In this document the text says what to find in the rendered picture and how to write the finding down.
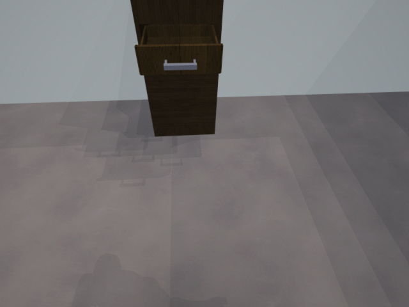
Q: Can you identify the cabinet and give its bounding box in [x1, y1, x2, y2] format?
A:
[130, 0, 224, 137]

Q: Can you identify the handle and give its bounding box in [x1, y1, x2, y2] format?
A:
[164, 59, 197, 70]

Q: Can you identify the drawer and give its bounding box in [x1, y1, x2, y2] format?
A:
[135, 25, 223, 75]

